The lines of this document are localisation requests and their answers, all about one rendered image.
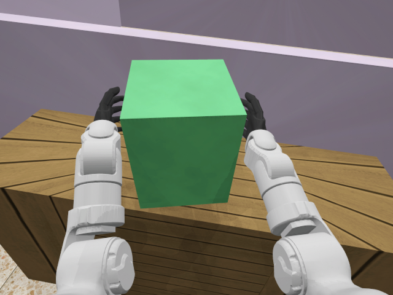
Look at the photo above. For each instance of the left robot hand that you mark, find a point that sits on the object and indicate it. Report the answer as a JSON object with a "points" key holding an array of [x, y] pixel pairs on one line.
{"points": [[105, 110]]}

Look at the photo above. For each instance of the pedestal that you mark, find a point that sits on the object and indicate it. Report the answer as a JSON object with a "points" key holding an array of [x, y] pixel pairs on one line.
{"points": [[208, 249]]}

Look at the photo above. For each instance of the right robot upper arm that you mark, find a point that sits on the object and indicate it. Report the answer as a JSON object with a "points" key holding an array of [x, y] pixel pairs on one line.
{"points": [[314, 264]]}

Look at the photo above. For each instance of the right robot hand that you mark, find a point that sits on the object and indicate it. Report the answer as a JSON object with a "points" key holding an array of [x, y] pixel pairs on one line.
{"points": [[255, 119]]}

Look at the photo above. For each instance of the left robot upper arm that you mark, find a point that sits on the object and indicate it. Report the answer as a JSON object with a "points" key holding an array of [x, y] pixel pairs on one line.
{"points": [[101, 266]]}

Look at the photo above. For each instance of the carton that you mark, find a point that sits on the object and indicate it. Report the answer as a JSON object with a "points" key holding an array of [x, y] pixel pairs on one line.
{"points": [[182, 122]]}

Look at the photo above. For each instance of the robot left forearm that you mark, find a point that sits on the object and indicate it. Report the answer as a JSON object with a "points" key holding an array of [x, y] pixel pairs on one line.
{"points": [[97, 185]]}

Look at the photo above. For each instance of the robot right forearm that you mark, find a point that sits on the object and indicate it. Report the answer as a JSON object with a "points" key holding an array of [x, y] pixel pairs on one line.
{"points": [[289, 211]]}

